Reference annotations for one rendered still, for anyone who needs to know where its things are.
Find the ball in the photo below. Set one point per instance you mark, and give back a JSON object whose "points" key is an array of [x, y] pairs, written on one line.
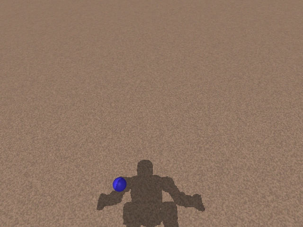
{"points": [[119, 184]]}

